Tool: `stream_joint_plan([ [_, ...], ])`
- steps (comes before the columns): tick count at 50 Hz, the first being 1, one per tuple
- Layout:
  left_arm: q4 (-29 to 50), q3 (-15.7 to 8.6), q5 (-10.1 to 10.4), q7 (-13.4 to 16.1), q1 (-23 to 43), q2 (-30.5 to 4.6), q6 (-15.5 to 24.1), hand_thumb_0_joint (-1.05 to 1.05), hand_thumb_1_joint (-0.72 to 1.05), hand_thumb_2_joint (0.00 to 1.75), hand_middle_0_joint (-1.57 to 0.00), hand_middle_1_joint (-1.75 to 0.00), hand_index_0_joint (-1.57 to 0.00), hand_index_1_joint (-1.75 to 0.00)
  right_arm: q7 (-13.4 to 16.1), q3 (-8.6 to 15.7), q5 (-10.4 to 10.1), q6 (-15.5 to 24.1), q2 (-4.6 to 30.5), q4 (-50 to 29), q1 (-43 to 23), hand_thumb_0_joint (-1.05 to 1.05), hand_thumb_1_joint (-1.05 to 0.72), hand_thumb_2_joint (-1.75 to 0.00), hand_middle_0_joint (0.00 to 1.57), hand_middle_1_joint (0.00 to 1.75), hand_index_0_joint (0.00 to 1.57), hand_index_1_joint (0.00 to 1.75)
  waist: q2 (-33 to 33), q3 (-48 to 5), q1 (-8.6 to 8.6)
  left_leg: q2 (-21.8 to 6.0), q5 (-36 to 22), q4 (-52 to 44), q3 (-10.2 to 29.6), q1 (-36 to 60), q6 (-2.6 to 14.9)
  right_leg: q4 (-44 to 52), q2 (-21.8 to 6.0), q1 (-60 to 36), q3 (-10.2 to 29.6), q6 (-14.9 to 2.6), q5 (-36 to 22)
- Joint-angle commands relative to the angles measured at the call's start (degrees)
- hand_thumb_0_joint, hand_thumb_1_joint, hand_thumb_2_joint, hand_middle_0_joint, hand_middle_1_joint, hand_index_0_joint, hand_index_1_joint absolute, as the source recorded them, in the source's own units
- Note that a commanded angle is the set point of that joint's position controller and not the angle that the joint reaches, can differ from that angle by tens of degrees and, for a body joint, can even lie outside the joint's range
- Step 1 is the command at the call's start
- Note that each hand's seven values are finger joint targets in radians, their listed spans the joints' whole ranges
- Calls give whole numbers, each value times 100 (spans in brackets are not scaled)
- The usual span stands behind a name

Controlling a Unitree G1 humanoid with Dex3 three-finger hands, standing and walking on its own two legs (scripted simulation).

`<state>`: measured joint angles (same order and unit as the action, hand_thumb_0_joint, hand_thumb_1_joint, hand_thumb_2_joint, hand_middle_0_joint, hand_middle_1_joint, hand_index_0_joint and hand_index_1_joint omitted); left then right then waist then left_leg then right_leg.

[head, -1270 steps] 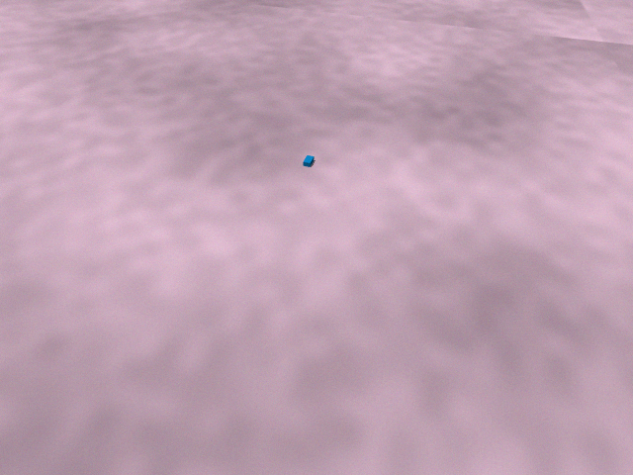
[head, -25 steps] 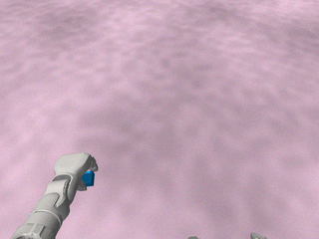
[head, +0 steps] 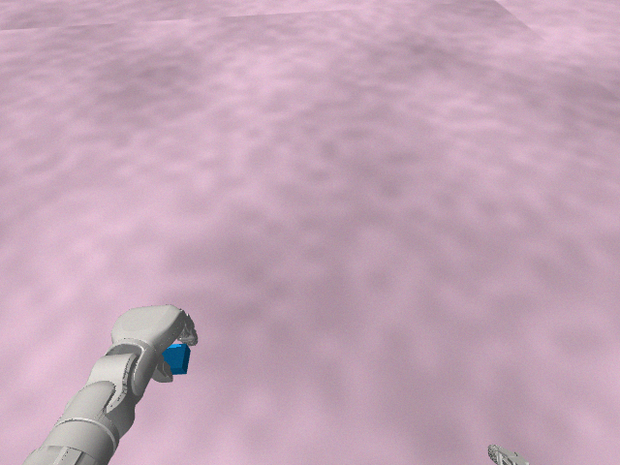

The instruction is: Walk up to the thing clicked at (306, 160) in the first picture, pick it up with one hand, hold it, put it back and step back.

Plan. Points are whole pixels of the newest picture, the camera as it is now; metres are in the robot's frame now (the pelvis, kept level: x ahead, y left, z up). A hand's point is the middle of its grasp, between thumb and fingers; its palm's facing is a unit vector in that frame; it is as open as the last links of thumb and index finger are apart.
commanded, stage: hold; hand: left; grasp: from above
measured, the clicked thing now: (166, 359) +0.32 +0.23 -0.09
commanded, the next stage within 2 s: crouch in 1.44 s
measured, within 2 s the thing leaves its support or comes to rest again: neither
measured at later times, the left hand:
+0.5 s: hand (159, 370) +0.28 +0.21 -0.04, palm faces -0.46 -0.04 -0.89, open 6.6 cm
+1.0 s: hand (152, 363) +0.28 +0.21 -0.01, palm faces -0.45 -0.04 -0.89, open 6.6 cm
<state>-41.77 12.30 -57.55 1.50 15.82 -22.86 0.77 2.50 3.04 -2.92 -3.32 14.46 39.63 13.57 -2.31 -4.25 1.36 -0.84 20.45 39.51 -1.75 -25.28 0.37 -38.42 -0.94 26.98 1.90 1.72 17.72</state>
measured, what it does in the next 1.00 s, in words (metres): stands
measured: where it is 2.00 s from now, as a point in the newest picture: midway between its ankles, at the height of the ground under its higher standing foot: outside the picture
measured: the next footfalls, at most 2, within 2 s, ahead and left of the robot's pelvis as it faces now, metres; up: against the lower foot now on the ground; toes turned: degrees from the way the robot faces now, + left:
none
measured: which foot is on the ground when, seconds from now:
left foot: down 0.00-1.00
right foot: down 0.00-1.00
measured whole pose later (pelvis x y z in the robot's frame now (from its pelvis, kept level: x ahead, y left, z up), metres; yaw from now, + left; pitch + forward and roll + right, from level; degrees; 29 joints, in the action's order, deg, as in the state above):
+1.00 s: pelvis -0.01 +0.00 +0.02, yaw +0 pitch +1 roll +0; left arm -35.6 13.2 -56.2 -3.0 14.0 -23.5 1.0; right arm 3.9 1.3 -3.8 -3.9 14.4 38.9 10.4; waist -3.0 -1.0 -0.3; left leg -0.6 14.8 29.4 -2.4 -15.2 0.1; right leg -29.8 -1.1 17.8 2.5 1.4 12.8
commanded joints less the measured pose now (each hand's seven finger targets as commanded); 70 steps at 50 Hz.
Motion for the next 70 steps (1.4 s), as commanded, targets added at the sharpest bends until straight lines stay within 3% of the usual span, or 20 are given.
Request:
stream_joint_plan([
  [1, 1166, -518, 16, 182, 1749, -1154, 31, 0, 82, 13, -118, -8, -120, -6, 60, 240, -17, 207, 820, -719, -246, 0, -89, -90, 20, 30, 20, 30, 35, -1340, -22, 123, -1775, -635, 116, 819, -29, 502, 323, -702, -195, -247, -1289],
  [10, 1430, -615, 47, 168, 1723, -1254, 37, 0, 80, 12, -115, -10, -117, -8, 102, 198, -38, 221, 785, -762, -412, 0, -89, -90, 20, 30, 20, 30, 68, -1363, -100, 173, -1611, -803, 45, 1003, 4, 718, 284, -887, -123, -220, -1194],
  [11, 1303, -517, 19, 160, 1612, -1144, 14, 0, 80, 13, -117, -9, -119, -7, 103, 186, -33, 218, 778, -762, -412, 0, -90, -90, 20, 30, 20, 30, 181, -1268, -51, 177, -1603, -813, 39, 979, 22, 754, 279, -845, -121, -215, -1205],
  [12, 1571, -550, 66, 153, 1805, -1208, 36, 0, 83, 13, -117, -10, -120, -8, 106, 194, -46, 223, 784, -783, -452, 0, -89, -90, 20, 30, 20, 30, 144, -1350, -85, 177, -1563, -834, 39, 1047, 18, 786, 272, -925, -107, -205, -1169],
  [13, 1316, -597, 61, 149, 1592, -1253, 11, 0, 84, 12, -117, -11, -120, -8, 113, 178, -46, 221, 792, -759, -471, 0, -89, -90, 20, 30, 20, 30, 222, -1204, -76, 181, -1468, -864, 46, 953, 25, 831, 275, -927, -118, -196, -1077],
  [18, 1433, -503, 66, 61, 1677, -1181, 30, 0, 81, 13, -117, -11, -119, -9, 118, 152, -43, 220, 759, -804, -576, 0, -90, -90, 20, 30, 20, 30, 212, -1097, -81, 174, -1304, -1009, 40, 1031, 44, 945, 255, -917, -121, -203, -927],
  [21, 1593, -632, 83, 52, 1738, -1342, 68, 0, 84, 14, -118, -12, -120, -9, 129, 141, -51, 214, 758, -810, -607, 0, -90, -90, 20, 30, 20, 30, 112, -1237, -140, 194, -1371, -1049, 8, 1133, 49, 978, 239, -1073, -107, -197, -990],
  [24, 1526, -517, 46, 26, 1744, -1206, 83, 0, 84, 15, -118, -13, -121, -10, 148, 120, -48, 218, 733, -806, -658, 0, -90, -90, 20, 30, 20, 30, 167, -1171, -77, 205, -1402, -1070, -9, 1219, 57, 1036, 232, -1039, -88, -184, -1029],
  [27, 1546, -667, 92, 66, 1739, -1354, 79, 0, 85, 14, -117, -15, -120, -12, 157, 118, -55, 216, 748, -796, -686, 0, -90, -90, 20, 30, 20, 30, 143, -1118, -139, 200, -1346, -1131, -16, 1195, 56, 1110, 232, -1120, -98, -184, -961],
  [34, 1639, -533, 72, -39, 1764, -1257, 92, 0, 80, 16, -115, -15, -118, -13, 157, 102, -68, 205, 732, -844, -770, 0, -90, -90, 20, 30, 20, 30, 98, -1067, -149, 182, -1305, -1279, 1, 1316, 41, 1186, 237, -1166, -113, -207, -890],
  [44, 1849, -587, 153, -185, 1845, -1306, 73, 0, 79, 14, -112, -18, -115, -14, 187, 55, -87, 215, 702, -865, -880, 0, -90, -90, 20, 30, 20, 30, 131, -996, -178, 182, -1297, -1393, -21, 1443, 45, 1346, 242, -1267, -108, -197, -853],
  [52, 1725, -439, 144, -297, 1509, -1137, 80, 0, 79, 14, -112, -18, -115, -14, 183, 45, -103, 197, 685, -923, -872, 0, -90, -90, 20, 30, 20, 30, 259, -916, -200, 179, -1453, -1448, -6, 1456, 52, 1372, 236, -1314, -133, -204, -996],
  [54, 1697, -603, 152, -272, 1402, -1273, 91, 0, 79, 13, -112, -17, -116, -14, 185, 48, -104, 179, 696, -921, -875, 0, -90, -90, 20, 30, 20, 30, 154, -886, -208, 176, -1441, -1470, -13, 1471, 42, 1374, 237, -1335, -125, -219, -969],
  [56, 1957, -588, 138, -228, 1870, -1321, 146, 0, 81, 15, -114, -18, -117, -15, 185, 60, -88, 174, 700, -895, -864, 0, -90, -90, 20, 30, 20, 30, 1, -1074, -186, 142, -1608, -1488, 25, 1593, 9, 1301, 261, -1334, -136, -241, -1132],
  [58, 1697, -633, 42, -145, 1723, -1326, 145, 0, 81, 17, -115, -17, -118, -14, 193, 59, -81, 166, 708, -876, -851, 0, -90, -90, 20, 30, 20, 30, 139, -935, -161, 160, -1566, -1462, 24, 1540, 30, 1350, 249, -1319, -142, -227, -1083],
  [60, 1817, -700, 29, -46, 1951, -1421, 182, 0, 81, 16, -115, -18, -118, -14, 195, 72, -66, 165, 707, -804, -791, 0, -90, -90, 20, 30, 20, 30, 21, -1183, -138, 171, -1732, -1423, 5, 1656, 22, 1302, 248, -1379, -129, -228, -1257],
  [62, 1851, -537, 63, 33, 1973, -1190, 160, 0, 81, 20, -114, -19, -118, -16, 182, 81, -70, 172, 707, -807, -809, 0, -90, -90, 20, 30, 20, 30, -25, -1178, -119, 156, -1704, -1440, 18, 1711, 5, 1310, 261, -1356, -151, -235, -1222],
  [64, 1796, -668, 56, 114, 1895, -1295, 114, 0, 79, 19, -114, -18, -117, -15, 181, 113, -58, 164, 727, -766, -799, 0, -90, -90, 20, 30, 20, 30, -39, -1228, -163, 159, -1766, -1423, 10, 1719, -4, 1326, 251, -1405, -162, -226, -1279],
  [65, 1693, -596, 35, 123, 1835, -1215, 74, 0, 79, 20, -114, -18, -117, -16, 174, 109, -64, 162, 708, -761, -811, 0, -90, -90, 20, 30, 20, 30, 9, -1202, -173, 166, -1796, -1434, -1, 1713, -3, 1325, 251, -1425, -168, -228, -1308],
  [70, 1464, -510, 63, -19, 1539, -1154, -27, 0, 79, 20, -115, -17, -117, -15, 146, 145, -87, 128, 731, -755, -776, 0, -90, -90, 20, 30, 20, 30, 210, -1042, -182, 165, -1906, -1443, -15, 1627, 23, 1365, 228, -1496, -163, -219, -1449],
])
